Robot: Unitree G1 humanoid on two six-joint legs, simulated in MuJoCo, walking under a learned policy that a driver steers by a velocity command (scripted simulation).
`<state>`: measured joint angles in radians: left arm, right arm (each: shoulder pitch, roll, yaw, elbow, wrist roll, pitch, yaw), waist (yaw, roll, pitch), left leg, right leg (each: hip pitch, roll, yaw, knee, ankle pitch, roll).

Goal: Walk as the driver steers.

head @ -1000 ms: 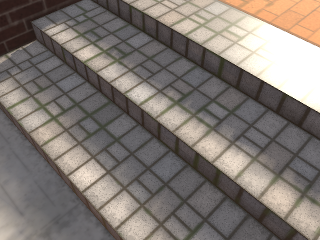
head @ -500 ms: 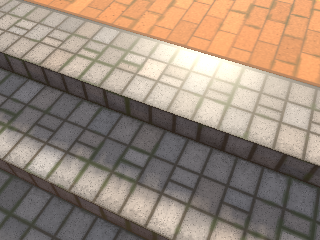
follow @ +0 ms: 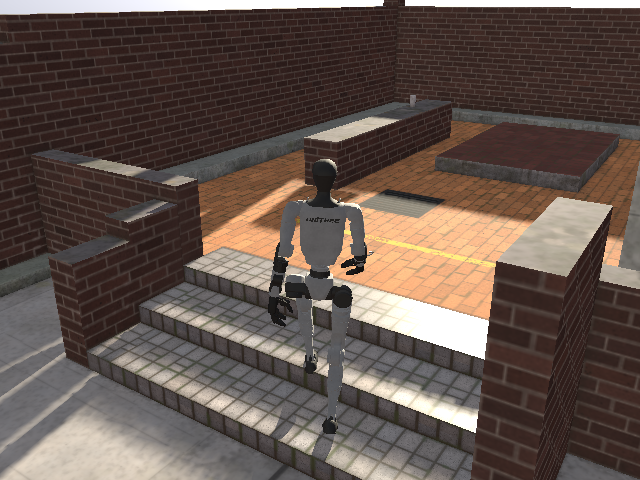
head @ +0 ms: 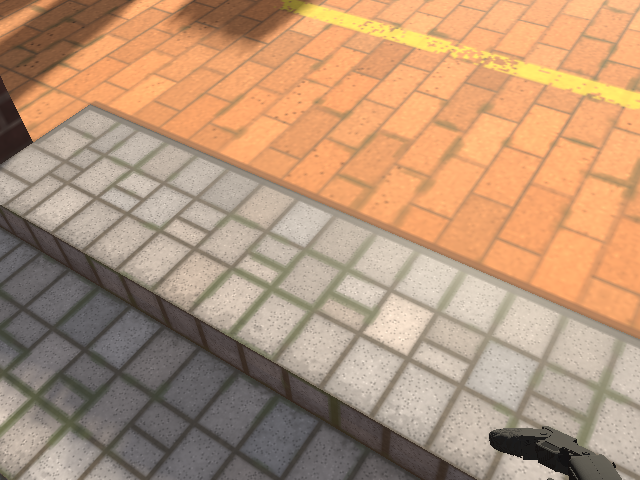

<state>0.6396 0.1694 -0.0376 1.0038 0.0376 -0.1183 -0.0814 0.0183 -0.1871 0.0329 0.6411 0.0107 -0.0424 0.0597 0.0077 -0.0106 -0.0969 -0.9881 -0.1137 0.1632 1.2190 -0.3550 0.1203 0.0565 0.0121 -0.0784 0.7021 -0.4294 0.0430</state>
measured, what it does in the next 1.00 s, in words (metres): climbs, turning left: right foot, then left foot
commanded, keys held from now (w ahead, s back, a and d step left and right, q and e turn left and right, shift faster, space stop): q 1.00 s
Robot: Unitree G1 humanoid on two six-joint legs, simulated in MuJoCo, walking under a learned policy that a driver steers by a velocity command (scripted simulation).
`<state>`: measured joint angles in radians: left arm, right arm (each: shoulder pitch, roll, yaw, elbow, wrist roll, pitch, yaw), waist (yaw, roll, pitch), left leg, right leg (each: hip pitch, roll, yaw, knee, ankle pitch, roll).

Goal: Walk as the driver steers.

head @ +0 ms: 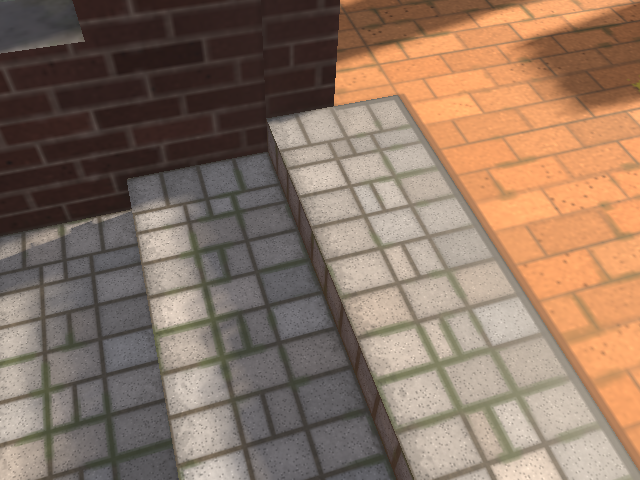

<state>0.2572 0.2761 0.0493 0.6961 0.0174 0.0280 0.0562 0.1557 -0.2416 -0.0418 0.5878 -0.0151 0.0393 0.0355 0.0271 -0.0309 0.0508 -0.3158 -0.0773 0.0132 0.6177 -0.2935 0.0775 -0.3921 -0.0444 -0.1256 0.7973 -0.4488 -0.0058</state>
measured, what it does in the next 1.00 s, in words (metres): walks ahead, turning left: right foot, then left foot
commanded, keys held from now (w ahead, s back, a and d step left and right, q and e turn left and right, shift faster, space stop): q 0.30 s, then w+q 0.14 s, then w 0.46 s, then w+e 0.10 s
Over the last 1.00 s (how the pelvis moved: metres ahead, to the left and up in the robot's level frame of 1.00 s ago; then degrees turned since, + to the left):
0.17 -0.08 0.13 37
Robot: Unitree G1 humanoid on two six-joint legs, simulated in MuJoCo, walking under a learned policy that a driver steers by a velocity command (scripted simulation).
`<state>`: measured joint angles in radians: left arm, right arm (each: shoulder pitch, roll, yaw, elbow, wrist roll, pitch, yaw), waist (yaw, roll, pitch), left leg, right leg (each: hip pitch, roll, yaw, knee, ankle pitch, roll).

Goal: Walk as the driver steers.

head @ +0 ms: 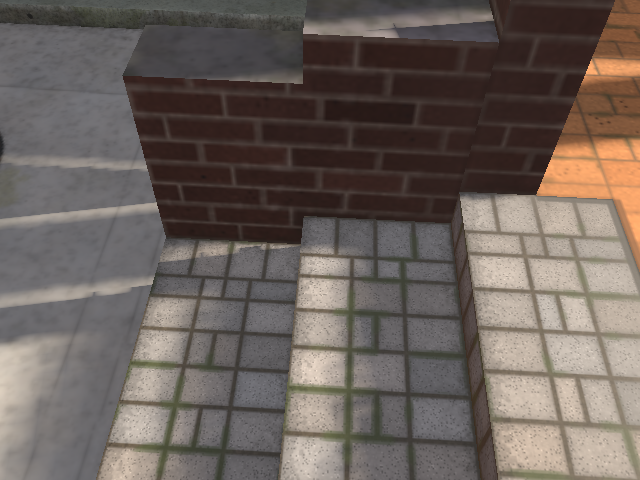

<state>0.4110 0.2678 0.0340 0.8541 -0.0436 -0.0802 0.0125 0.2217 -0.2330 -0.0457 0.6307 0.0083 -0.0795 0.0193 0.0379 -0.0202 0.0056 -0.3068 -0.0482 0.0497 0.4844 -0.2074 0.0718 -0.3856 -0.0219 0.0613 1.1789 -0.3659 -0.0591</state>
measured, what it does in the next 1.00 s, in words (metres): walks ahead, turning right: right foot, then left foot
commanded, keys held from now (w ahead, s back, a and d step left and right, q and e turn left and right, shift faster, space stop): w+e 1.00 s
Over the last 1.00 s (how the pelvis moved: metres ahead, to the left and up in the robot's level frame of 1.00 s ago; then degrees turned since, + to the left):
0.17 0.06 0.01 20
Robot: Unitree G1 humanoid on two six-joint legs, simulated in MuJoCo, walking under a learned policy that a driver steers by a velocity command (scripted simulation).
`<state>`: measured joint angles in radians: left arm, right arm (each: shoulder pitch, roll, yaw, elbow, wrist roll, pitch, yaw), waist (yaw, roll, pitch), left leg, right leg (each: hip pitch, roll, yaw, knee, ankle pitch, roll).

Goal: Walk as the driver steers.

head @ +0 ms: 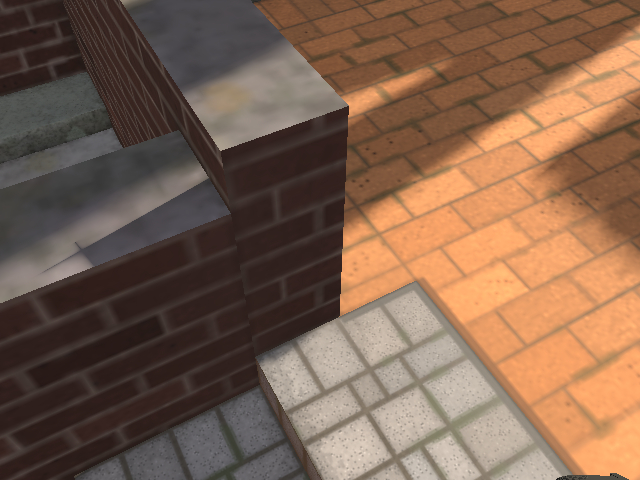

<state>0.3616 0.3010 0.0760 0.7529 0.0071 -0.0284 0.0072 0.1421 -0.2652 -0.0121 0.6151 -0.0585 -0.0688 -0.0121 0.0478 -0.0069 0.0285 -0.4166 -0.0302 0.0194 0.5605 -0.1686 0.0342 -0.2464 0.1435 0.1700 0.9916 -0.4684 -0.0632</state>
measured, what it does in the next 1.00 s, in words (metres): climbs, turning right: right foot 0.12 m higher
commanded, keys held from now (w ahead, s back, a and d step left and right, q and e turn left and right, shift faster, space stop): w+e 0.02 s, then e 0.86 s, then no key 0.12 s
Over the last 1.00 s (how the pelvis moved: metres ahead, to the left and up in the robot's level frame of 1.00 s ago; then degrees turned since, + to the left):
0.54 -0.10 -0.01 -33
